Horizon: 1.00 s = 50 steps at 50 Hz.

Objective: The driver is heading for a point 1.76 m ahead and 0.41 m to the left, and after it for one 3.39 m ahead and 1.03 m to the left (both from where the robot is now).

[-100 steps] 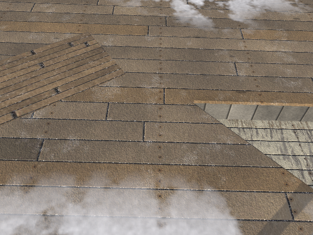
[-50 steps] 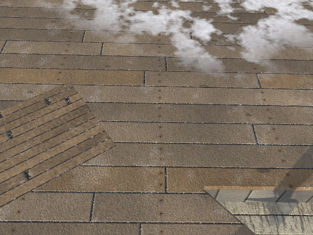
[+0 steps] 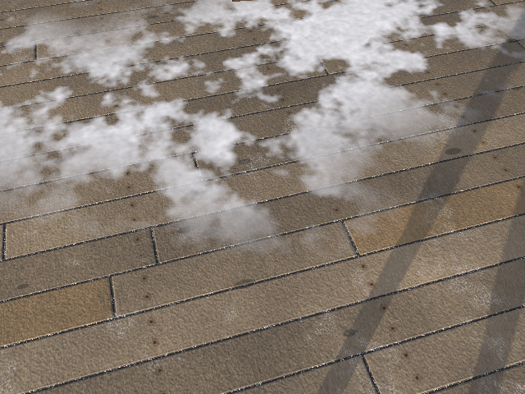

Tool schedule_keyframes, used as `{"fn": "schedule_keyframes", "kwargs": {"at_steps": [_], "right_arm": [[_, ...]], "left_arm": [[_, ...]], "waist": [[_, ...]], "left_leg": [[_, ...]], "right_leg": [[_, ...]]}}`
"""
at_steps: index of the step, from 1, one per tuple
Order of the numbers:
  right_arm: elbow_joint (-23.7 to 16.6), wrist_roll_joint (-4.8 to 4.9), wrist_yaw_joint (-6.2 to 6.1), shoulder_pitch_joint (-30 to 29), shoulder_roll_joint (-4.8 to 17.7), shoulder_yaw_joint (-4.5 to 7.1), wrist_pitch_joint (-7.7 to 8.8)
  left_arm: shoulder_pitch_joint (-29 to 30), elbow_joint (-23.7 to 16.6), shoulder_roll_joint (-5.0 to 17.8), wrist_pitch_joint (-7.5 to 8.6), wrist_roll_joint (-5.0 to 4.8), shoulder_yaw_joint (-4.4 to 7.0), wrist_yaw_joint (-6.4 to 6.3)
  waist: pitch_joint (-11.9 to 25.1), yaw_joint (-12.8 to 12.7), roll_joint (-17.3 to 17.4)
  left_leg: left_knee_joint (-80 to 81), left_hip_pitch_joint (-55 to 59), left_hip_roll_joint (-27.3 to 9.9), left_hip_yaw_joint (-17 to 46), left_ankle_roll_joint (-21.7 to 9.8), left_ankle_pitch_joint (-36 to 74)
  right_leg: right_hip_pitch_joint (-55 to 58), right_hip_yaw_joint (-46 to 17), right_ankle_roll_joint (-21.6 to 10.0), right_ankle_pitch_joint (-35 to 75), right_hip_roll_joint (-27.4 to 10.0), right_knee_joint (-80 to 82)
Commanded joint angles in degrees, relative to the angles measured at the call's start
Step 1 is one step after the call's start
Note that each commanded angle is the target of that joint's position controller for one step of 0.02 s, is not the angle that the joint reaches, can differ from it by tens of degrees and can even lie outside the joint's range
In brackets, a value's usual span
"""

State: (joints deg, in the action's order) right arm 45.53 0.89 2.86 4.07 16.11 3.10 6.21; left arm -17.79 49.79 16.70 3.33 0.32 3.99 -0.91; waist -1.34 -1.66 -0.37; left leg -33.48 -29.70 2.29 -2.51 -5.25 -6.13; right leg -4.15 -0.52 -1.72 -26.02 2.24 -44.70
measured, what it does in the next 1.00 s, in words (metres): walks ahead, turning left: right foot, then left foot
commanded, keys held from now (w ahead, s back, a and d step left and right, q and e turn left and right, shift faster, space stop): w+q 0.12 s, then q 0.42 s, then no key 0.46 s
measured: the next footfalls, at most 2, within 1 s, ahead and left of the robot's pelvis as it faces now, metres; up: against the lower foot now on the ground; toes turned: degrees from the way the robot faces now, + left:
right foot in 0.40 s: +0.37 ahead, -0.07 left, +0.00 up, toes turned +25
left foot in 0.80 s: +0.26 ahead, +0.15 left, +0.00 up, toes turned +24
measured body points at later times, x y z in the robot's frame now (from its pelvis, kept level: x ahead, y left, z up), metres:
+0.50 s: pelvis +0.25 +0.00 +0.01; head +0.28 +0.00 +0.46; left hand +0.37 +0.30 -0.06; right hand +0.42 -0.26 -0.11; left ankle +0.12 +0.08 -0.64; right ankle +0.38 -0.07 -0.72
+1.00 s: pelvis +0.26 +0.03 +0.02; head +0.27 +0.05 +0.47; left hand +0.26 +0.33 -0.10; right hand +0.50 -0.13 -0.08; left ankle +0.22 +0.13 -0.72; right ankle +0.33 -0.09 -0.71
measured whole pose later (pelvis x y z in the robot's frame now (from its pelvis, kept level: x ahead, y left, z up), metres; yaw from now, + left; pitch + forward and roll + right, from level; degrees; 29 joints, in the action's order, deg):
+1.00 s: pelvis +0.26 +0.03 +0.02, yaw +25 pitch +0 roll +0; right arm 40.4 -1.1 -0.6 10.9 13.0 0.8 -0.7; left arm -9.9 46.8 16.6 -0.4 0.6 2.4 -0.3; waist -0.2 -0.7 -2.0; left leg -29.0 -14.4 1.5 1.0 -1.1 -15.0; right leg -17.7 -0.4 3.5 -18.4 -2.4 -34.8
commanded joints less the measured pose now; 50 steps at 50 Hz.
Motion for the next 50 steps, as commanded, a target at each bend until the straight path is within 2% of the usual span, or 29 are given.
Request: {"fn": "schedule_keyframes", "kwargs": {"at_steps": [1,2,3,5,6,8,9,10,12,16,19,20,21,22,23,24,25,27,30,35,37,39,40,41,42,44,46,48,50], "right_arm": [[0.2,0.88,-0.56,15.4,9.9,2.72,-0.40],[-1.1,0.43,-0.78,12.4,8.9,2.49,-0.59],[-1.7,-0.01,-0.81,9.9,8.1,2.11,-0.75],[-2.9,-1.09,-1.55,8.5,7.4,1.67,-1.20],[-4.1,-2.30,-1.69,9.1,8.5,2.01,-1.05],[-2.8,-0.27,-2.19,11.0,10.2,2.71,-0.99],[-2.7,0.69,-2.95,9.9,9.3,2.70,-2.55],[-3.7,0.84,-3.42,9.1,9.0,2.50,-3.58],[-4.1,-0.27,-4.26,11.5,10.4,2.74,-3.78],[-3.4,0.86,-5.00,14.0,8.9,2.72,-5.35],[-5.8,0.05,-5.36,10.4,8.0,2.56,-5.90],[-7.4,-0.53,-5.13,10.3,5.7,1.75,-5.64],[-7.1,-1.37,-4.81,17.7,2.2,0.78,-5.33],[-7.1,0.08,-4.24,25.3,6.2,0.92,-5.22],[-5.1,0.65,-4.41,23.6,11.0,2.39,-6.24],[-6.0,0.68,-4.66,17.8,12.1,3.02,-7.53],[-6.7,0.59,-5.04,15.3,11.2,3.15,-8.78],[-8.1,0.58,-5.18,14.2,8.4,2.68,-10.05],[-9.0,-0.19,-5.18,14.3,5.0,1.62,-9.78],[-9.5,-0.80,-4.22,11.6,5.4,0.91,-9.22],[-9.1,-0.81,-3.70,11.9,5.6,0.94,-9.06],[-7.9,-1.40,-3.34,13.7,6.0,1.08,-8.89],[-8.5,-1.84,-3.57,13.8,8.3,1.42,-9.00],[-9.9,-2.29,-4.15,10.7,12.6,1.98,-9.32],[-10.7,-3.35,-3.87,8.3,10.1,1.40,-8.62],[-10.4,-3.31,-3.75,4.1,6.8,0.44,-6.79],[-9.6,-2.43,-3.73,3.5,5.7,-0.04,-5.80],[-8.8,-2.01,-3.61,3.9,4.6,-0.38,-5.78],[-7.9,-1.30,-3.48,4.8,4.6,-0.34,-6.08]], "left_arm": [[0.6,-7.3,7.3,4.25,-1.91,0.21,1.51],[5.2,-8.5,7.3,4.76,-2.54,0.02,1.53],[7.3,-8.8,7.0,4.84,-1.16,0.10,1.16],[6.0,-9.4,5.5,3.97,0.69,0.06,0.93],[3.9,-8.7,5.8,3.68,0.80,0.19,1.37],[5.6,-9.7,7.0,2.36,0.30,1.10,0.57],[8.3,-11.8,3.4,1.94,0.92,-0.38,0.25],[10.8,-11.6,1.2,1.69,0.55,-1.04,0.15],[11.3,-12.2,2.0,2.04,1.08,-0.84,0.76],[15.8,-14.0,4.3,2.05,0.34,-0.26,0.60],[10.3,-12.6,7.0,3.41,0.65,1.01,0.77],[6.3,-12.4,9.4,3.63,1.73,1.50,0.41],[5.5,-13.6,11.2,2.78,2.90,1.13,-0.25],[3.7,-12.9,10.0,1.48,1.42,1.40,-0.04],[6.7,-14.6,6.1,0.75,0.43,0.58,-0.20],[8.5,-15.0,4.4,-0.17,0.38,-0.02,-0.42],[10.3,-15.0,4.4,-1.00,0.74,-0.33,-0.44],[12.9,-14.6,6.0,-1.83,1.43,-0.03,-0.60],[12.9,-13.5,6.3,-1.96,1.52,0.23,-0.41],[13.3,-11.8,8.0,-2.56,0.18,0.72,0.32],[12.9,-10.7,8.5,-2.99,-0.54,0.67,0.64],[11.4,-9.0,7.3,-3.20,-1.56,0.12,0.86],[9.6,-8.2,5.2,-2.90,-1.11,-0.64,1.17],[8.0,-9.1,1.3,-2.34,0.89,-1.69,1.65],[11.8,-9.4,4.1,-2.31,0.90,-0.96,1.07],[11.3,-8.4,5.1,-2.87,0.22,-0.27,0.57],[10.0,-7.2,5.2,-3.35,0.66,-0.07,0.14],[9.1,-6.6,3.4,-3.08,0.21,-0.79,0.46],[8.4,-5.7,2.9,-2.70,0.13,-1.21,0.73]], "waist": [[14.7,7.0,11.0],[9.2,6.4,4.9],[5.1,4.8,0.5],[5.1,1.7,1.0],[6.4,1.7,3.9],[2.2,0.5,5.1],[0.9,0.3,3.7],[0.1,1.3,2.2],[6.1,2.0,5.1],[5.7,4.0,5.7],[6.5,0.0,6.8],[12.2,-1.0,2.5],[17.3,2.1,-10.6],[23.5,3.9,-19.0],[18.8,2.6,-9.0],[14.0,1.2,-4.4],[10.9,1.4,-2.8],[5.9,2.6,-5.5],[8.1,2.7,-7.4],[9.8,1.4,-8.3],[8.7,1.9,-8.3],[7.6,3.3,-7.5],[7.3,2.7,-3.1],[7.0,-1.1,10.8],[5.0,2.4,12.3],[2.5,0.9,11.5],[2.3,0.8,10.7],[4.2,0.4,8.7],[5.3,0.0,7.2]], "left_leg": [[15.7,47.2,-19.7,42.1,-14.1,-13.8],[16.4,39.5,-17.4,35.2,-12.1,-11.2],[17.6,31.0,-15.8,30.8,-11.1,-5.2],[19.5,22.1,-13.0,25.5,-11.8,5.2],[20.0,21.3,-14.1,26.1,-13.1,10.4],[20.2,18.8,-11.4,21.4,-10.9,15.9],[20.1,14.6,-8.8,17.4,-10.3,17.3],[19.3,9.1,-4.4,12.7,-8.3,19.4],[15.5,11.1,-4.8,13.8,-6.6,27.0],[9.9,18.2,-6.3,20.4,-4.0,19.7],[0.6,20.3,-5.0,24.5,-2.1,15.4],[-9.8,15.3,-1.6,21.7,0.3,8.1],[-24.0,3.2,6.2,14.8,4.1,-28.1],[-35.6,-3.7,4.1,11.7,5.9,-36.5],[-40.5,-5.4,0.9,11.9,8.2,-32.0],[-41.5,-6.8,-0.5,9.8,9.7,-27.9],[-40.7,-6.7,-1.7,9.0,10.4,-25.4],[-36.9,-3.1,-3.0,6.5,10.6,-21.5],[-28.2,1.9,-2.8,4.6,10.2,-20.5],[-12.3,10.1,-3.6,2.9,7.7,-16.2],[-3.8,13.7,-2.8,1.7,6.1,-12.3],[8.6,21.4,-1.6,0.9,3.3,-5.5],[12.3,25.4,-6.9,8.1,0.7,-2.5],[14.5,24.7,-18.0,20.7,-4.9,1.5],[18.4,14.3,-20.8,23.3,-9.3,-4.2],[18.3,13.0,-15.7,18.1,-6.2,-7.3],[15.4,15.3,-14.3,15.8,-4.9,3.8],[12.0,18.3,-13.3,14.0,-4.9,14.7],[9.5,19.7,-11.5,12.7,-3.2,15.8]], "right_leg": [[-40.2,-7.5,0.2,-1.7,-1.4,-31.8],[-40.5,-6.3,-0.4,2.3,-4.0,-27.6],[-38.1,-5.3,-0.1,4.1,-5.6,-22.3],[-30.2,-4.1,1.6,5.3,-6.4,-15.7],[-29.4,-3.5,1.7,6.1,-6.3,-19.5],[-33.5,-4.5,2.7,10.6,-6.2,-15.7],[-31.6,-2.2,4.7,12.2,-5.5,-5.4],[-25.5,0.9,5.3,16.0,-2.3,2.5],[-19.9,0.2,5.5,26.7,0.3,5.4],[-20.7,-3.8,5.1,27.4,1.1,15.5],[-14.5,-4.4,2.1,31.3,-0.9,23.4],[-2.2,-9.7,-1.5,43.1,-8.3,21.8],[12.7,-23.2,-9.4,69.9,-21.8,18.1],[16.4,-37.4,-17.4,61.9,-31.5,19.1],[11.4,-33.1,-16.0,50.9,-27.7,20.3],[6.6,-24.7,-12.8,43.0,-23.1,21.1],[1.5,-20.7,-11.2,36.7,-20.3,22.9],[-8.3,-13.3,-10.5,31.7,-16.3,26.9],[-9.4,-8.9,-12.3,35.9,-15.6,27.8],[-9.4,-7.4,-13.1,30.6,-17.1,28.1],[-9.8,-7.3,-12.0,24.4,-16.6,27.2],[-13.5,-5.7,-8.0,18.3,-14.4,24.6],[-17.6,-3.6,-3.4,12.5,-11.9,20.5],[-22.7,4.2,2.3,2.5,-4.6,11.8],[-19.3,1.5,3.8,-1.7,-3.9,6.5],[-18.6,-0.3,4.4,1.0,-4.5,2.3],[-18.5,-1.4,5.3,2.0,-5.4,1.4],[-15.8,-0.8,5.7,3.4,-5.4,6.6],[-9.9,0.2,5.4,16.8,-4.9,19.0]]}}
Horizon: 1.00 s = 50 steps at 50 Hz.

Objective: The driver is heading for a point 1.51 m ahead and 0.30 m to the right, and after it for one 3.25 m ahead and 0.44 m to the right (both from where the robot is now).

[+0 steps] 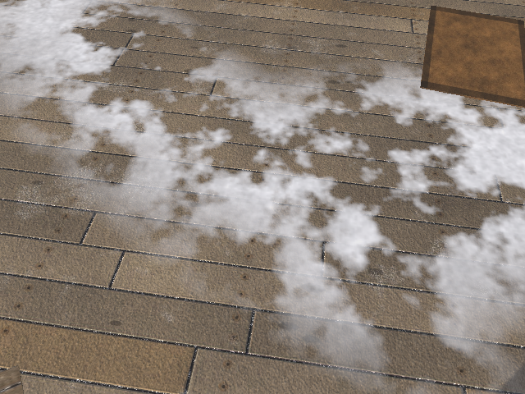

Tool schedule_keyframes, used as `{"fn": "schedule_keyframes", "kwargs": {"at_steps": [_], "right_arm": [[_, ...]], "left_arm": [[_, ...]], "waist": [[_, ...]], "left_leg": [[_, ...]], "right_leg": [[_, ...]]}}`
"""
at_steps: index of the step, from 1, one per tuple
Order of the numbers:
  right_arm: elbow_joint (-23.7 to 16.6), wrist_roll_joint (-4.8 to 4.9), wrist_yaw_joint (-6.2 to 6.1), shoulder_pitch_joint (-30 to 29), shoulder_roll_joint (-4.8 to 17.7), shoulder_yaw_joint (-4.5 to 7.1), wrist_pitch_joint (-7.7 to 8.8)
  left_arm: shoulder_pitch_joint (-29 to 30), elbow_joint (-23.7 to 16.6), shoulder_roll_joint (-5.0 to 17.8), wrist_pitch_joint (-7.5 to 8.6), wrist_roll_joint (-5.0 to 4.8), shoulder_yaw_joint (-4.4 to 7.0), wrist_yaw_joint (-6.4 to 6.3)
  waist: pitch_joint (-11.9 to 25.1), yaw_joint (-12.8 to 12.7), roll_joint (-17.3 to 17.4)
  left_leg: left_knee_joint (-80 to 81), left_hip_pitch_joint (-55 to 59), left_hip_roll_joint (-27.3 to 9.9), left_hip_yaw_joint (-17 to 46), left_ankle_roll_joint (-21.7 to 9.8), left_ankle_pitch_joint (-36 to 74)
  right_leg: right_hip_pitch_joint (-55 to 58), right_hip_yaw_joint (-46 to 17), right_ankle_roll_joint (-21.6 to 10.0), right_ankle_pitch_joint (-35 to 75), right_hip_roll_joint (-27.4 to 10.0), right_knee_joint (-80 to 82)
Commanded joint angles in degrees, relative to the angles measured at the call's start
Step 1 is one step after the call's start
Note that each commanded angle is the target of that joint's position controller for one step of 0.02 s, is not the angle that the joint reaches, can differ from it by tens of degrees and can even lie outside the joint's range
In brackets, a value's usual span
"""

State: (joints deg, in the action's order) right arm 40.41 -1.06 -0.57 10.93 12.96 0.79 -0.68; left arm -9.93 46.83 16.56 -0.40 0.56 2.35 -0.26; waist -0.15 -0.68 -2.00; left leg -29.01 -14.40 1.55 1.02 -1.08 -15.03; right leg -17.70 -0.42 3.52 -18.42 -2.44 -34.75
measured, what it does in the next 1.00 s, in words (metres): walks ahead: left foot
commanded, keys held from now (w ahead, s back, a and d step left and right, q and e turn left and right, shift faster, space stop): no key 0.16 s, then w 0.58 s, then w+e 0.26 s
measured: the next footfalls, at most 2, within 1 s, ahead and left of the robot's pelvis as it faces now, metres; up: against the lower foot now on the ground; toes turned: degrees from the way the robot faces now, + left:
left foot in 0.80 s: +0.37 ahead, +0.13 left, +0.00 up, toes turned +1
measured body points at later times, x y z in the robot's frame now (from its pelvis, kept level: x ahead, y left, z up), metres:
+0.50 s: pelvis +0.06 -0.03 +0.00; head +0.06 -0.04 +0.45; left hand +0.08 +0.24 -0.13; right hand +0.15 -0.30 -0.13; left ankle +0.01 +0.10 -0.68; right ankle +0.01 -0.14 -0.74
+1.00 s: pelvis +0.30 +0.04 +0.01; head +0.32 +0.04 +0.46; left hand +0.40 +0.31 -0.12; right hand +0.37 -0.24 -0.11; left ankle +0.33 +0.13 -0.74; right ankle +0.29 -0.12 -0.65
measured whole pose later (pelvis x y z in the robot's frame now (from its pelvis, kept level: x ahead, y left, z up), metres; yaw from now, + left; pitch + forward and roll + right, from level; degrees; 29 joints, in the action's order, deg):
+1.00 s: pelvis +0.30 +0.04 +0.01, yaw -6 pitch +0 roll +1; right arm 47.8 -0.5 1.3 14.4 14.2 3.2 6.0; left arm -15.5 49.9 17.3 2.8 -2.1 3.8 -0.7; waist -1.3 0.6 -2.7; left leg -20.9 -11.5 1.5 -7.7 -2.9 -9.9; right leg -32.5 -3.0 -1.7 -14.9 -5.4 -66.8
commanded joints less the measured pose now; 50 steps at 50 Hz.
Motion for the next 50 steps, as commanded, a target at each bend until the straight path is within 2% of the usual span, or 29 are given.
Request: {"fn": "schedule_keyframes", "kwargs": {"at_steps": [1,2,3,4,5,8,9,12,16,18,19,20,21,22,24,25,28,31,36,38,39,40,41,42,43,44,45,47,50], "right_arm": [[-2.1,0.49,0.08,-0.2,7.7,2.00,1.10],[-1.8,-0.20,0.33,1.3,7.5,1.96,1.52],[-1.7,-0.23,0.55,3.6,7.6,2.13,1.69],[-1.2,-0.27,0.41,1.0,8.1,2.04,1.62],[-1.3,0.06,0.21,-0.5,8.0,2.22,1.45],[-1.0,-0.09,-0.26,-0.9,6.9,2.12,0.70],[-0.3,-0.05,-0.39,0.0,6.6,2.14,0.54],[0.4,0.77,-0.82,1.4,9.0,3.25,0.17],[2.1,1.37,-0.64,5.3,10.9,4.09,2.04],[1.9,1.88,-0.45,3.1,10.2,3.77,2.49],[0.8,2.05,-0.29,-0.5,9.0,3.34,2.67],[-0.7,2.17,-0.15,-3.6,6.4,2.61,3.14],[-2.5,2.38,-0.11,-5.3,4.4,2.28,4.31],[-3.8,2.89,-0.28,-6.8,7.4,2.99,5.55],[-2.4,3.21,0.36,-3.7,7.7,3.16,6.88],[-1.9,2.59,0.70,-3.7,7.3,3.14,7.01],[-2.5,1.97,1.92,-6.3,5.7,2.73,6.91],[-3.6,2.12,2.80,-10.6,2.8,1.53,6.73],[-4.9,2.77,3.18,-12.5,6.5,2.30,6.38],[-3.7,2.20,2.71,-7.4,9.0,3.63,6.29],[-1.3,2.27,2.19,0.7,10.9,4.91,6.12],[0.8,2.08,1.48,10.6,13.7,6.06,5.83],[1.8,0.84,1.38,15.2,19.7,7.04,5.50],[2.0,1.09,1.56,14.8,15.0,5.72,5.65],[1.7,1.51,1.56,9.9,12.1,4.67,6.07],[1.5,1.61,1.50,5.7,10.3,4.08,6.24],[1.8,1.11,1.70,2.8,8.4,3.58,6.58],[2.7,0.33,1.95,-0.4,6.3,3.36,7.49],[4.6,0.34,1.67,-0.1,6.7,3.75,8.38]], "left_arm": [[0.9,-2.6,4.6,1.01,0.20,0.63,0.11],[0.7,-2.7,7.1,0.82,0.38,0.99,-0.08],[1.1,-1.3,10.0,0.50,-0.49,1.86,-0.12],[1.0,-1.2,6.9,0.45,-0.65,1.41,0.12],[1.2,-0.6,5.4,0.43,-0.18,0.90,0.05],[1.7,0.9,5.0,0.73,0.06,0.66,-0.33],[0.6,1.8,4.5,0.73,0.03,0.49,-0.46],[0.5,2.6,5.3,1.05,-0.77,0.86,-0.96],[0.6,2.2,3.2,4.01,-1.50,0.72,-0.28],[-2.7,3.3,2.9,5.07,-1.87,0.72,0.31],[-6.5,5.0,3.6,5.48,-1.98,1.00,0.54],[-10.8,6.8,6.3,5.89,-1.75,1.77,0.53],[-16.1,8.4,10.4,6.13,-1.81,2.90,0.72],[-18.3,8.2,11.3,6.28,-0.97,3.01,0.97],[-16.1,6.7,7.8,6.89,-0.79,2.09,0.83],[-14.8,6.0,6.9,6.76,-0.93,1.72,0.85],[-13.2,5.6,4.3,5.50,-0.79,0.73,0.52],[-14.0,5.5,6.4,4.85,-1.03,1.06,-0.26],[-15.3,6.5,8.9,4.76,-2.09,2.01,-0.62],[-14.1,6.3,9.5,4.34,-2.06,2.37,-0.54],[-14.1,6.2,8.7,4.07,-1.76,2.08,-0.46],[-13.6,5.0,6.9,3.99,-0.75,1.32,-0.40],[-20.8,3.6,-1.9,4.69,-0.71,-0.99,-0.21],[-19.2,4.3,2.4,5.75,-2.43,0.04,-0.08],[-13.6,2.3,7.1,6.10,-3.93,1.59,-0.07],[-10.2,1.3,7.1,6.11,-3.78,1.61,-0.26],[-9.0,1.3,6.2,5.77,-2.69,1.78,-0.49],[-11.8,2.2,4.0,4.08,-2.53,2.11,-0.51],[-9.4,1.0,2.6,2.32,-2.45,2.27,-0.64]], "waist": [[4.8,-0.3,7.4],[5.0,1.2,4.5],[4.0,3.3,-1.0],[3.1,0.5,0.3],[2.1,0.4,0.9],[1.2,0.4,-0.1],[2.3,0.2,0.6],[-3.1,0.8,3.3],[-4.4,0.9,11.0],[-4.7,-1.5,11.5],[-5.2,-3.9,9.7],[-5.7,-5.2,2.6],[-4.9,-6.0,-9.6],[-6.0,-7.4,-12.7],[-4.0,-4.5,-4.4],[-3.5,-4.0,-2.0],[-4.8,-3.3,-4.1],[-5.0,-4.1,-4.3],[-5.9,-2.2,-5.6],[-2.2,1.8,-5.1],[2.6,5.9,-4.2],[9.8,10.3,-0.7],[19.6,6.9,16.8],[20.4,7.7,17.1],[10.3,6.7,13.0],[5.7,5.0,9.4],[2.8,3.3,7.1],[1.3,0.0,8.9],[-2.2,-0.7,6.1]], "left_leg": [[4.7,4.2,-9.4,9.1,-5.7,20.2],[4.0,2.4,-7.2,8.0,-4.2,13.9],[5.4,1.5,-4.8,5.6,-2.9,10.5],[4.1,2.8,-4.1,4.2,-1.7,8.7],[3.9,2.0,-4.0,3.9,-1.8,7.4],[4.3,1.1,-3.9,3.7,-2.0,7.3],[4.9,1.6,-3.4,3.4,-2.1,1.8],[7.4,-2.7,-4.1,6.2,-4.5,-23.2],[14.7,-1.5,-13.6,20.2,-9.3,-31.2],[13.9,-6.6,-13.4,19.5,-8.9,-28.9],[10.6,-10.4,-10.5,14.5,-6.8,-25.4],[0.8,-15.6,-5.0,6.4,-3.2,-18.9],[-15.0,-24.3,0.6,-2.3,0.2,-10.6],[-24.9,-33.9,0.5,-0.4,0.4,-17.1],[-35.1,-40.0,-4.0,3.1,-1.5,-12.0],[-34.8,-40.6,-5.4,2.6,-2.2,-7.6],[-24.3,-33.6,-6.6,-0.5,-0.9,0.7],[-11.4,-22.9,-3.9,-3.9,0.3,9.3],[-2.9,-14.8,-3.3,-2.5,-1.4,13.8],[-1.8,-5.8,-1.4,-3.5,-3.3,11.5],[-1.2,4.8,-0.2,-4.3,-4.7,10.5],[-2.5,20.7,-7.0,2.9,-7.0,7.1],[4.2,38.3,-23.2,29.6,-15.0,-7.1],[14.4,33.7,-25.5,42.6,-15.5,-17.7],[15.3,25.8,-24.1,34.4,-12.5,-19.2],[16.0,18.0,-22.2,26.2,-10.9,-12.7],[17.7,11.4,-19.8,19.9,-9.9,-6.5],[20.4,5.3,-16.4,10.4,-8.7,0.6],[23.0,2.5,-16.1,2.9,-9.4,7.7]], "right_leg": [[7.0,-1.4,-0.4,17.2,-1.1,10.9],[9.6,-3.0,-1.4,25.0,-3.2,10.0],[7.9,-1.9,-3.4,19.9,-2.4,7.2],[5.7,-1.9,-4.0,15.1,-1.6,8.5],[5.1,-2.1,-3.8,13.2,-1.5,9.5],[5.4,-2.0,-3.2,12.5,-1.3,10.1],[5.6,-1.3,-3.2,7.0,-0.7,10.2],[-1.7,0.5,-4.8,-13.5,1.6,7.0],[-6.1,3.1,-6.2,-7.1,2.6,-3.1],[0.9,2.1,-8.8,-6.7,1.9,0.3],[5.7,0.5,-10.1,-7.2,1.2,5.0],[10.1,-7.6,-12.0,-12.7,-3.0,11.2],[18.2,-24.6,-16.4,-18.4,-11.6,20.3],[22.8,-37.7,-20.7,-13.5,-19.3,24.6],[27.3,-33.4,-19.5,-5.9,-19.0,22.3],[27.3,-28.6,-17.6,-3.4,-17.2,22.9],[20.7,-15.7,-14.8,9.3,-12.3,26.0],[13.4,-7.2,-13.3,14.7,-8.5,27.1],[14.5,-6.4,-12.0,17.5,-12.4,27.3],[15.9,-4.5,-10.4,34.7,-11.7,19.0],[13.6,-2.7,-9.1,41.2,-9.3,9.0],[3.7,-1.6,-7.1,32.0,-6.7,-6.1],[-15.1,0.2,-3.6,-1.7,3.3,-29.5],[-20.5,-7.3,-4.1,-12.7,3.4,-39.3],[-25.0,-7.2,-5.2,-8.6,0.4,-42.6],[-24.1,-5.6,-5.7,-3.5,-2.5,-41.4],[-21.7,-5.7,-5.8,0.2,-4.2,-38.8],[-16.3,-6.3,-5.8,3.9,-6.2,-35.1],[-18.7,-6.7,-5.1,7.1,-6.3,-31.7]]}}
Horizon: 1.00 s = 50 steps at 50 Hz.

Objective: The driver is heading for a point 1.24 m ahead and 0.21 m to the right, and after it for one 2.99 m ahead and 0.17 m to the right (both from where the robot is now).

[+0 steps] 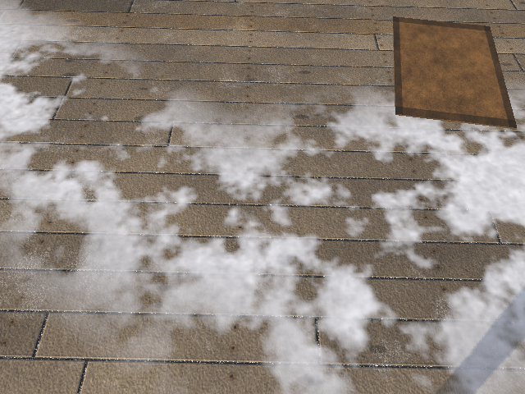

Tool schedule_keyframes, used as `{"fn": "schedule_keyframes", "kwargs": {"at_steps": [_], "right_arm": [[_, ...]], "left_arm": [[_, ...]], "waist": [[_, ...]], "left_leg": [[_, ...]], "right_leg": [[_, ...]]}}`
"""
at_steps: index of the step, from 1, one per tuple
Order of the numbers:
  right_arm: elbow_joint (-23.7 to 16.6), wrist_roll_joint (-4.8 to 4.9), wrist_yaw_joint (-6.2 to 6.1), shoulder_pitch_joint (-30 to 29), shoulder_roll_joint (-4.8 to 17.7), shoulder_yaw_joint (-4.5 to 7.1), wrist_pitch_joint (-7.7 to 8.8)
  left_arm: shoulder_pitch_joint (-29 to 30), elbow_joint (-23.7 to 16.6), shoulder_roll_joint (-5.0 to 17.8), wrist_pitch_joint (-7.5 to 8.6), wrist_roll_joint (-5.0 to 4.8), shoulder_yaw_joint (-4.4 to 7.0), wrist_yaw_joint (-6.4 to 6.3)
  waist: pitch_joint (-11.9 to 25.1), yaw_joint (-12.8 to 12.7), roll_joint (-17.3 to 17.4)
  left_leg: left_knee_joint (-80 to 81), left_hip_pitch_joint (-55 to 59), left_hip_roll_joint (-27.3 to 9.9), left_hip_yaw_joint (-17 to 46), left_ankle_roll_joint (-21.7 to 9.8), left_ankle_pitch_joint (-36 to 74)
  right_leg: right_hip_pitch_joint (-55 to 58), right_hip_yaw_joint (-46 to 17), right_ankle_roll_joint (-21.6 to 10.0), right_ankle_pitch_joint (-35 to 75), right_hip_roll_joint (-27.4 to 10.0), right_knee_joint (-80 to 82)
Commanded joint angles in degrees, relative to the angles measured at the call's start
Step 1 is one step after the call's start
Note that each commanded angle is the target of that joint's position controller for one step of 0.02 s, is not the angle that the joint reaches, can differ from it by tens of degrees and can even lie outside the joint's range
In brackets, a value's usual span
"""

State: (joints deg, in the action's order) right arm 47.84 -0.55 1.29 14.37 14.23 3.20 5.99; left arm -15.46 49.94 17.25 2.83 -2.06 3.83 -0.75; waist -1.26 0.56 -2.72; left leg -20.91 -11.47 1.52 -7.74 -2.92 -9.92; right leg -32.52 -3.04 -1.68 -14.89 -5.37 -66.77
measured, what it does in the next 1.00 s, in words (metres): walks ahead, turning right: right foot, then left foot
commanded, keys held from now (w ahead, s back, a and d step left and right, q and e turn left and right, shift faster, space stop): w+e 0.42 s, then w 0.58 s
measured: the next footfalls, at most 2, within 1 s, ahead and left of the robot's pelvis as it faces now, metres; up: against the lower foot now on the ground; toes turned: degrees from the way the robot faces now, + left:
right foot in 0.36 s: +0.34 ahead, -0.16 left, +0.00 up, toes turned -15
left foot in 0.86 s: +0.71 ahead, -0.04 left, +0.00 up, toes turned -19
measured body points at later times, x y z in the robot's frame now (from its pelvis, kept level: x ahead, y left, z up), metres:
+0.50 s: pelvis +0.28 -0.08 -0.01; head +0.31 -0.09 +0.44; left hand +0.47 +0.16 -0.11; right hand +0.31 -0.37 -0.12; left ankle +0.24 +0.10 -0.64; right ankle +0.31 -0.15 -0.74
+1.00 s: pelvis +0.58 -0.09 -0.01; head +0.61 -0.09 +0.44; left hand +0.75 +0.14 -0.13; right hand +0.61 -0.39 -0.11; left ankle +0.67 -0.03 -0.74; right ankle +0.45 -0.19 -0.65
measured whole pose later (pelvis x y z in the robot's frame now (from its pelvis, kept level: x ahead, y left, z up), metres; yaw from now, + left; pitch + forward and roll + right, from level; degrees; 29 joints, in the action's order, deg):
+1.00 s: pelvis +0.58 -0.09 -0.01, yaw -20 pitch +2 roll +0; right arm 45.8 -0.2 1.9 11.4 15.5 2.8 5.7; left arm -17.7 45.5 16.5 3.7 -1.0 3.2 -0.1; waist -1.3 0.2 -1.7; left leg -27.7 -20.1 2.1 -2.8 -3.1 -9.5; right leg -23.8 -2.8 -2.3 -21.3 -0.8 -67.0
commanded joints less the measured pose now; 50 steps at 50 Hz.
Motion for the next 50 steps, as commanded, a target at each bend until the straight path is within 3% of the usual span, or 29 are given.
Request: {"fn": "schedule_keyframes", "kwargs": {"at_steps": [1,4,7,10,12,15,16,17,18,19,20,21,22,23,24,27,32,34,37,40,42,43,44,45,46,47,48,49,50], "right_arm": [[-2.2,-0.32,-0.49,-2.9,6.3,1.67,1.70],[-1.1,-0.50,-1.27,-1.7,7.5,2.05,1.42],[-0.5,-0.12,-1.99,0.0,9.1,2.43,0.75],[1.0,0.51,-2.18,3.9,10.1,2.85,-0.46],[1.6,1.06,-2.19,5.2,10.7,3.12,-1.48],[1.0,1.56,-2.65,4.0,13.0,3.68,-2.81],[0.8,1.58,-2.80,3.5,13.7,3.79,-3.38],[0.3,1.88,-2.96,2.3,13.8,3.60,-3.68],[-0.9,0.76,-3.07,2.7,12.0,2.75,-3.07],[-4.5,-0.28,-2.08,7.1,3.2,-0.08,-1.04],[-5.2,1.90,-1.07,1.2,8.3,0.78,1.72],[-7.0,3.77,-0.61,-4.2,10.0,1.23,2.81],[-6.5,3.05,-0.93,-3.7,9.1,0.95,3.07],[-5.4,1.42,-1.36,-3.4,9.3,1.30,2.63],[-5.0,0.97,-1.24,-1.9,9.5,1.53,1.91],[-4.6,0.34,-1.15,-0.7,7.6,1.30,-0.12],[-7.2,0.35,-0.85,-10.5,5.2,0.11,-0.21],[-7.8,0.96,-0.42,-13.9,5.1,-0.10,0.11],[-9.1,1.22,0.35,-17.1,6.3,0.12,0.57],[-9.4,1.10,1.08,-15.5,7.6,0.61,0.98],[-7.0,1.00,0.86,-6.9,9.9,1.89,1.08],[-4.9,0.47,0.50,2.0,12.5,2.94,1.05],[-4.0,-0.46,0.29,9.1,17.7,4.17,0.92],[-2.3,0.72,0.79,12.3,15.3,3.74,0.55],[-2.8,1.62,0.70,9.3,11.4,2.44,0.42],[-3.7,1.27,0.41,4.9,9.8,1.86,0.04],[-4.1,0.56,0.40,1.5,8.8,1.37,-0.15],[-4.4,-0.02,0.43,-0.6,7.5,0.89,0.05],[-4.4,-0.24,0.48,-1.4,7.0,0.67,0.18]], "left_arm": [[-2.4,-3.1,1.7,-1.07,0.32,0.86,-0.20],[1.7,-4.8,1.6,-0.65,0.79,0.85,0.68],[8.5,-7.2,0.4,-0.20,1.12,0.10,1.92],[14.3,-10.3,-0.3,-0.06,0.94,-0.50,3.05],[16.5,-12.3,-0.1,-0.03,0.77,-0.56,3.85],[13.6,-13.8,2.5,-0.28,0.59,0.77,4.47],[8.0,-13.0,4.6,-0.45,0.41,1.91,4.39],[-1.2,-10.8,7.7,-0.53,0.29,3.78,3.78],[-10.0,-8.9,12.8,-1.35,0.46,5.79,2.37],[-6.9,-10.2,18.2,-0.95,0.07,6.41,2.15],[-9.0,-11.2,12.8,-0.34,1.07,4.65,2.34],[-7.5,-10.5,9.5,0.33,1.57,3.76,2.41],[-3.4,-10.7,7.4,0.79,1.25,3.07,2.51],[0.5,-11.5,4.7,0.94,1.37,2.19,2.31],[2.4,-12.4,4.0,1.15,2.20,1.80,2.10],[2.5,-11.7,5.2,1.81,1.90,1.95,1.61],[-1.0,-9.7,6.8,1.85,1.51,2.16,0.59],[-3.1,-8.6,7.3,1.92,1.31,2.20,0.67],[-5.5,-6.8,7.3,1.62,0.98,2.25,0.66],[-5.8,-5.8,8.0,0.81,1.07,2.58,0.18],[-3.9,-6.0,8.1,0.20,1.23,2.49,0.04],[-3.8,-6.6,6.2,0.03,1.73,1.60,-0.02],[-10.8,-7.6,1.7,0.74,2.03,0.15,0.16],[-12.2,-7.0,0.9,1.69,1.13,-0.41,0.39],[-6.9,-7.9,6.4,2.25,-0.10,0.81,0.63],[-1.6,-9.5,7.1,2.54,-0.28,0.82,0.69],[1.2,-10.2,6.5,2.60,0.74,0.79,0.57],[1.0,-10.2,6.1,2.31,1.41,1.10,0.49],[-0.4,-9.7,5.2,1.90,1.45,1.08,0.53]], "waist": [[-1.6,-1.9,6.6],[-2.6,-1.0,4.7],[-4.1,1.5,3.5],[-5.6,4.0,2.9],[-5.7,4.3,3.5],[-0.9,0.8,7.1],[2.5,-2.5,8.2],[7.3,-7.8,7.6],[12.8,-11.1,1.9],[18.3,-3.8,-12.5],[23.2,-7.8,-3.8],[15.2,-8.3,-1.7],[9.8,-4.7,3.5],[6.9,-2.6,4.2],[5.3,-0.9,1.8],[3.8,0.8,2.0],[0.6,-2.9,0.1],[-0.3,-4.7,-0.9],[-1.7,-5.6,-1.3],[-1.4,-3.7,-2.6],[3.6,1.3,-2.8],[10.8,5.2,-0.9],[20.5,4.2,10.6],[24.5,4.8,20.6],[16.1,5.9,13.7],[9.6,5.1,9.2],[4.6,3.5,5.7],[2.9,1.5,6.5],[2.6,0.2,7.4]], "left_leg": [[15.4,0.5,-16.5,10.4,-7.9,3.1],[15.9,3.0,-15.9,5.2,-7.6,7.3],[16.3,4.9,-15.7,0.4,-6.6,9.9],[14.4,11.8,-17.3,-1.8,-6.3,12.9],[11.7,16.4,-18.2,-3.1,-5.8,18.0],[0.9,19.8,-18.4,-5.4,-3.9,46.4],[-7.6,19.2,-17.8,-6.0,-3.2,54.0],[-19.7,14.1,-15.9,-7.3,-1.4,52.5],[-37.4,-0.9,-13.5,-7.2,1.4,33.2],[-59.4,-27.7,0.0,-0.6,5.4,-20.1],[-63.3,-34.4,-0.7,13.0,3.8,-22.0],[-61.0,-37.5,-3.6,13.1,2.1,-17.2],[-54.5,-34.8,-6.6,12.8,1.6,-12.5],[-49.5,-30.8,-8.7,12.1,1.9,-9.9],[-47.7,-26.4,-9.7,12.2,2.4,-8.5],[-40.8,-23.0,-10.2,10.6,4.7,-5.0],[-19.6,-22.3,-8.0,8.8,5.7,13.7],[-14.5,-20.7,-6.5,8.2,5.3,18.3],[-10.2,-23.3,-5.8,9.2,3.5,16.5],[-7.9,-22.5,-5.0,9.3,0.8,9.6],[-6.1,-10.4,-1.9,6.1,-1.7,7.3],[-8.4,4.0,-5.1,8.8,-4.2,9.5],[-8.6,27.2,-18.8,30.3,-12.4,4.2],[2.1,34.3,-24.2,51.0,-16.7,-9.2],[4.0,29.3,-22.6,46.8,-13.5,-17.9],[4.9,21.1,-20.7,39.0,-11.2,-16.4],[6.6,12.5,-18.6,33.3,-10.5,-10.5],[8.0,7.2,-16.8,29.6,-10.1,-5.1],[9.2,4.2,-15.4,26.9,-9.9,-0.8]], "right_leg": [[-6.3,-4.6,0.5,6.0,-3.3,2.4],[-8.6,-4.3,1.0,14.6,-2.6,11.9],[-7.5,0.4,0.7,19.9,-2.0,21.4],[-9.9,2.8,-0.5,18.7,-1.4,27.3],[-10.6,4.7,-1.6,14.8,-0.6,29.7],[-1.4,9.8,-4.5,6.1,4.8,30.4],[5.9,11.0,-6.1,3.5,7.3,30.5],[19.5,10.7,-8.3,6.5,9.7,34.7],[37.8,-1.4,-11.7,5.9,3.0,36.0],[56.6,-37.2,-24.2,-3.2,-12.6,43.3],[58.9,-44.9,-23.7,-6.7,-14.4,50.4],[53.1,-34.8,-20.1,-1.7,-12.4,50.4],[43.5,-26.5,-17.6,5.3,-9.9,50.2],[36.0,-20.4,-15.9,11.2,-7.7,51.0],[30.0,-17.3,-15.9,18.6,-6.6,51.7],[22.5,-11.7,-15.6,23.1,-4.8,55.2],[20.6,-4.0,-11.7,19.8,-1.0,56.4],[21.3,-4.6,-11.1,14.9,-1.9,56.8],[27.7,-6.9,-10.7,14.0,-5.0,54.3],[33.7,-8.7,-9.1,20.3,-7.9,50.4],[34.0,-6.4,-7.2,36.4,-5.2,40.5],[28.4,-3.7,-5.4,34.7,-2.0,28.4],[8.1,-0.5,-1.1,14.8,5.7,6.4],[-5.0,-3.9,0.3,-17.9,10.8,-5.3],[-11.5,-6.3,-0.4,-16.1,6.9,-10.2],[-12.5,-3.8,-1.0,-10.9,3.8,-9.0],[-10.9,-2.3,-1.0,-6.6,1.5,-5.1],[-7.7,-2.5,-0.9,-3.6,-0.5,-1.3],[-4.7,-2.4,-0.6,-2.3,-1.3,0.5]]}}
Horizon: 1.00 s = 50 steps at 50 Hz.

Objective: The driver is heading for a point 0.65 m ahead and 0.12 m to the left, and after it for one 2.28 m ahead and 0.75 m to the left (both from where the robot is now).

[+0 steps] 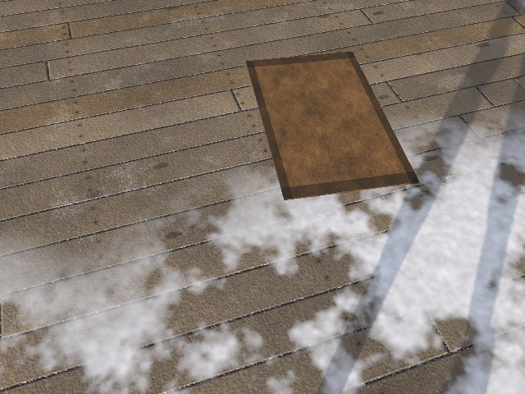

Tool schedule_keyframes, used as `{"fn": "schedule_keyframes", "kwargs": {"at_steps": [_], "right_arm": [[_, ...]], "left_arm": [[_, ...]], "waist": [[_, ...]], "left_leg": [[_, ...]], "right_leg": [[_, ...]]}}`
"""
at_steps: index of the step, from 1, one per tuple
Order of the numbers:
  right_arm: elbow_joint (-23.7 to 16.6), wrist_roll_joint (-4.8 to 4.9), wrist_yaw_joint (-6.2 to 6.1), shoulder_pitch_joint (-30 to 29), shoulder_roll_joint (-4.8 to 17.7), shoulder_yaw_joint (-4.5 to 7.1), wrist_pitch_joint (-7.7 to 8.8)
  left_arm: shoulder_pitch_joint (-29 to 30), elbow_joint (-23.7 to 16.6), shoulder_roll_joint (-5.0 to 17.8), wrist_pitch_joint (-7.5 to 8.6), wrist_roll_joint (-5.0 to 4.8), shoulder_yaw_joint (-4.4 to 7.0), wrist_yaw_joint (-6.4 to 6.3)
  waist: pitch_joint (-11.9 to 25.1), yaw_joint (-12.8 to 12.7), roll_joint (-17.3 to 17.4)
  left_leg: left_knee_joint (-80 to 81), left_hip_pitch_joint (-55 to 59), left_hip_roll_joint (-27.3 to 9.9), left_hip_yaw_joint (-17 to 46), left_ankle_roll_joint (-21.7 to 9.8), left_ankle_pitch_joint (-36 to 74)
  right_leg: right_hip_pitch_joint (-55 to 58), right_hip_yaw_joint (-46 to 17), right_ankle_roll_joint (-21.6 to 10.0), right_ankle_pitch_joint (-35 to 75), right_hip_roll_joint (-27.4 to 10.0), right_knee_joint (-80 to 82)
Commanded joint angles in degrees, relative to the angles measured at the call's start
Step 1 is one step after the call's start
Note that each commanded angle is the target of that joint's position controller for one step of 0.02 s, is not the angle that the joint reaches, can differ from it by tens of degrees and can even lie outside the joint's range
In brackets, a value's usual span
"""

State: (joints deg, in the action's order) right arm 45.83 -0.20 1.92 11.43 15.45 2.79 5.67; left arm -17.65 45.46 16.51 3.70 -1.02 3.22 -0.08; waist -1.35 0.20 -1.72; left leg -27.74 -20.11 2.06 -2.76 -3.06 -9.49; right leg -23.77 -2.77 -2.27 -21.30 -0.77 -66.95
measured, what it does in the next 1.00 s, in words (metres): walks ahead, turning left: right foot, then left foot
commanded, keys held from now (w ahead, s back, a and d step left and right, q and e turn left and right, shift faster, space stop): w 0.20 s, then w+q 0.62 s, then q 0.18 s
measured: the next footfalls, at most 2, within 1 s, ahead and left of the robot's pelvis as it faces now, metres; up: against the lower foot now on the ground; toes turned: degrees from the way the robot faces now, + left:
right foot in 0.38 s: +0.39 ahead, -0.15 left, +0.00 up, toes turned +3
left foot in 0.90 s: +0.60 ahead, +0.18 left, +0.00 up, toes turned +24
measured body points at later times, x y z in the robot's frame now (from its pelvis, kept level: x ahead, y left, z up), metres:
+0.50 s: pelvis +0.28 -0.04 +0.00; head +0.31 -0.05 +0.45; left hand +0.43 +0.23 -0.09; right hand +0.33 -0.32 -0.14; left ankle +0.15 +0.09 -0.65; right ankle +0.35 -0.15 -0.74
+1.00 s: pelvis +0.51 +0.06 -0.01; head +0.56 +0.09 +0.44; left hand +0.50 +0.37 -0.13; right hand +0.78 -0.13 -0.10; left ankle +0.56 +0.16 -0.74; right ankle +0.45 -0.13 -0.63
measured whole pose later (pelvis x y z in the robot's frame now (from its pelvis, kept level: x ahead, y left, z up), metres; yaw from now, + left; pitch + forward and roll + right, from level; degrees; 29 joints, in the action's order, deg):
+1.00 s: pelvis +0.51 +0.06 -0.01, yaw +24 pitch +2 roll -1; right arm 39.2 0.6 1.9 7.5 17.6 4.4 1.6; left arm -10.8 46.2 17.4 4.3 -0.6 3.9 -0.8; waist -5.0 -0.7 0.0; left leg -33.0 -26.1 2.9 -0.6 -5.5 -6.6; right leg -21.2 0.0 3.3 -29.3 -2.6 -70.9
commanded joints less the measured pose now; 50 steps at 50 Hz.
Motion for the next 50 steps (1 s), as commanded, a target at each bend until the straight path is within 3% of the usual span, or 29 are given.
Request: {"fn": "schedule_keyframes", "kwargs": {"at_steps": [1,6,9,13,16,17,18,19,20,21,22,23,24,25,26,28,30,35,39,41,42,43,44,45,46,47,48,49,50], "right_arm": [[-2.0,-0.37,-0.15,1.6,6.0,1.15,0.68],[-0.1,0.23,-1.17,3.4,9.3,2.04,0.55],[1.2,1.05,-1.59,6.2,9.2,1.94,0.01],[3.6,1.58,-1.70,11.4,9.7,2.04,-1.15],[4.0,1.75,-2.26,11.3,10.9,2.58,-2.16],[4.0,1.76,-2.39,10.5,11.4,2.78,-2.38],[3.7,1.78,-2.44,9.3,11.2,2.66,-2.50],[3.1,1.19,-2.38,8.9,9.0,1.85,-2.37],[1.1,0.44,-2.21,11.8,3.9,0.30,-1.60],[1.1,1.40,-2.05,15.4,2.4,-0.44,-0.74],[1.1,2.86,-2.00,11.8,8.6,1.34,-0.51],[-0.3,3.07,-2.01,7.4,9.3,1.66,-0.60],[-0.6,2.13,-2.07,5.2,8.5,1.73,-0.78],[-0.9,1.77,-2.15,5.5,7.5,2.03,-1.50],[-0.7,2.01,-2.09,6.7,6.3,1.94,-2.35],[-1.2,2.16,-2.06,6.6,4.4,1.79,-3.80],[-2.3,1.57,-2.11,5.1,3.7,1.80,-4.39],[-5.2,1.35,-0.24,-3.7,2.4,1.06,-3.62],[-8.3,1.39,0.86,-9.4,3.2,1.13,-3.91],[-9.5,1.24,1.24,-9.7,4.3,1.64,-4.10],[-9.5,0.97,1.28,-7.8,5.5,2.28,-4.23],[-8.4,0.85,1.22,-2.1,7.3,3.44,-4.28],[-6.0,0.78,0.61,7.0,10.5,5.29,-4.24],[-5.2,0.77,-0.84,12.4,16.5,6.99,-4.76],[-8.0,-0.26,-0.91,7.7,21.4,7.03,-4.34],[-9.5,0.02,-0.22,8.7,16.7,5.84,-3.96],[-9.3,0.32,-0.10,6.4,13.7,5.01,-3.41],[-9.1,1.29,-0.22,3.7,11.6,4.56,-3.16],[-9.5,1.61,-0.70,0.8,9.8,4.09,-3.38]], "left_arm": [[0.4,-4.8,4.8,0.59,0.38,1.51,-0.19],[6.3,-6.6,2.4,0.26,0.82,0.53,-0.38],[12.5,-7.7,1.5,0.91,0.65,0.17,0.21],[19.4,-10.2,1.5,1.72,0.15,0.05,1.38],[19.2,-10.7,3.5,2.60,0.15,0.67,2.11],[16.8,-10.2,4.5,2.82,0.21,1.09,2.07],[11.1,-8.6,6.1,3.01,0.38,2.01,1.78],[2.3,-6.5,9.0,3.10,1.09,3.31,1.20],[-6.1,-5.7,14.1,2.79,2.34,4.59,0.59],[-8.1,-4.7,12.7,2.10,1.59,4.27,0.69],[-5.7,-5.1,8.2,1.75,1.23,2.92,0.54],[-2.3,-5.3,6.4,1.61,1.00,2.25,0.30],[0.6,-5.1,5.2,1.79,1.33,1.76,0.51],[3.5,-4.7,4.1,2.04,1.57,1.47,0.58],[5.5,-4.5,4.0,2.37,1.72,1.57,0.69],[7.4,-3.7,3.6,3.10,1.55,1.73,0.69],[7.2,-2.8,5.0,3.40,1.82,2.28,0.35],[5.0,-0.8,7.6,2.65,1.38,3.21,-0.59],[2.2,0.9,9.5,1.36,0.14,4.02,-0.73],[2.2,1.3,10.7,0.51,-0.46,4.45,-0.79],[3.2,1.1,11.6,-0.01,-0.69,4.68,-0.97],[4.2,0.8,12.1,-0.70,-0.97,4.80,-1.15],[4.6,0.4,11.0,-1.02,-1.15,4.29,-1.30],[2.5,-1.0,7.7,-0.55,1.13,3.04,-1.30],[-2.4,-4.0,1.9,0.88,2.32,0.81,-0.86],[2.0,-3.1,7.9,2.09,0.52,1.83,-0.27],[6.0,-4.6,8.2,2.37,-0.88,1.89,-0.21],[6.6,-3.9,7.3,2.27,0.06,1.77,-0.89],[6.9,-3.6,8.0,1.75,1.26,2.18,-1.60]], "waist": [[3.0,-0.1,7.0],[0.5,0.6,5.7],[-0.8,3.1,5.0],[-2.3,5.4,4.7],[-1.7,3.4,6.1],[-0.5,1.8,6.8],[2.9,-1.7,6.6],[10.0,-5.7,5.5],[19.8,-7.1,-4.0],[26.7,-6.2,-15.8],[19.0,-7.0,-9.3],[11.8,-6.2,-6.7],[7.0,-4.8,-3.1],[4.8,-2.4,-4.2],[3.2,-0.8,-5.4],[0.9,0.5,-4.4],[-0.4,1.0,-2.9],[-1.8,-2.0,-0.8],[-3.6,-3.5,-0.6],[-3.1,-2.6,-1.4],[-1.7,-1.0,-2.3],[1.7,2.4,-2.5],[6.6,7.1,-0.7],[11.9,7.6,8.9],[21.0,0.8,20.7],[26.4,5.7,9.4],[19.3,5.0,7.2],[12.7,2.9,2.1],[9.7,1.2,2.3]], "left_leg": [[17.4,11.4,-15.2,19.9,-10.2,0.5],[20.8,10.0,-14.3,11.8,-11.1,9.9],[20.5,11.0,-11.3,6.9,-8.4,11.1],[17.5,16.5,-13.8,9.7,-8.4,11.1],[13.0,20.5,-16.0,13.0,-7.3,14.0],[10.5,20.6,-15.9,13.4,-6.7,17.8],[4.5,19.1,-13.9,12.0,-5.4,24.6],[-6.8,12.9,-10.6,9.9,-3.5,23.3],[-27.8,-6.6,-3.5,5.5,0.3,6.1],[-41.2,-18.8,0.2,7.9,1.8,-24.1],[-46.5,-23.7,-3.3,10.8,1.5,-22.0],[-46.6,-25.0,-5.7,9.0,1.4,-17.2],[-43.9,-22.7,-7.5,8.6,1.6,-13.5],[-41.7,-20.8,-9.1,8.6,1.8,-10.5],[-40.5,-17.5,-10.2,8.7,2.1,-9.1],[-38.6,-16.7,-10.6,8.4,2.9,-7.0],[-34.6,-18.9,-10.8,8.7,3.5,-2.7],[-17.3,-16.8,-9.5,4.6,2.8,11.2],[-10.8,-18.1,-8.6,2.5,0.7,8.3],[-9.3,-16.2,-6.7,0.3,-1.1,3.0],[-8.9,-12.7,-4.5,-1.7,-2.1,0.0],[-7.4,-5.2,-1.5,-3.8,-3.4,-0.6],[-3.1,7.9,1.6,-4.2,-5.2,6.2],[-3.2,24.4,-7.5,9.8,-8.9,24.0],[2.8,39.5,-23.2,42.6,-23.2,29.8],[4.9,39.8,-22.8,41.8,-22.1,31.1],[4.0,34.6,-20.5,32.4,-19.5,32.7],[4.2,26.4,-16.9,26.0,-16.1,31.7],[5.4,19.5,-15.2,22.9,-14.3,30.0]], "right_leg": [[-12.0,-2.2,0.3,4.9,-6.3,2.3],[-14.5,-0.5,3.1,16.4,-7.4,17.2],[-11.8,1.9,3.2,25.3,-5.0,28.5],[-11.7,1.7,2.7,25.6,-3.1,35.7],[-8.9,0.7,1.2,20.4,-1.9,39.4],[-4.8,1.3,0.5,18.4,-1.1,40.3],[4.2,2.6,-0.9,18.7,0.0,42.4],[19.4,0.6,-3.2,20.4,-3.0,39.9],[42.5,-16.6,-9.3,18.6,-17.3,38.1],[49.5,-35.6,-14.2,8.9,-24.8,45.1],[43.4,-31.4,-11.9,2.3,-22.7,47.6],[35.7,-23.3,-10.0,3.2,-20.8,49.1],[27.7,-17.2,-8.9,10.5,-18.3,50.8],[22.4,-13.9,-9.0,10.0,-17.1,53.7],[17.5,-11.2,-9.1,10.9,-16.3,56.1],[13.8,-5.1,-9.1,16.2,-15.4,58.9],[14.0,-0.1,-9.3,21.4,-15.5,59.6],[16.7,9.6,-7.2,23.6,-13.6,60.1],[24.2,11.7,-5.9,24.5,-16.1,58.1],[27.4,13.1,-4.8,34.1,-16.9,53.7],[28.1,14.1,-3.9,46.5,-16.4,48.4],[27.6,15.3,-2.7,56.7,-15.1,39.2],[23.1,16.8,-0.2,56.6,-12.1,26.2],[7.9,17.0,4.0,29.3,-8.3,7.5],[-12.8,8.6,7.8,-16.9,4.3,-13.6],[-14.9,-2.7,6.6,-16.8,1.6,-16.8],[-17.9,-2.1,5.2,-12.7,-0.6,-14.9],[-17.8,-1.6,4.8,-8.4,-3.1,-9.3],[-15.5,-1.5,4.9,-5.5,-4.6,-4.6]]}}
Velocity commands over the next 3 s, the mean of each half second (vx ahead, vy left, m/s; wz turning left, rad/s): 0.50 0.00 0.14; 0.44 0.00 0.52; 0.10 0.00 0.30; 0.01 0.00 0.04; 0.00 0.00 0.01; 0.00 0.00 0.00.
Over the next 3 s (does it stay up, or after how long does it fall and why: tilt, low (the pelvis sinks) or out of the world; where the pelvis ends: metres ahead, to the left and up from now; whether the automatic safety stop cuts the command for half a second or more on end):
stays up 0.66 0.06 0.00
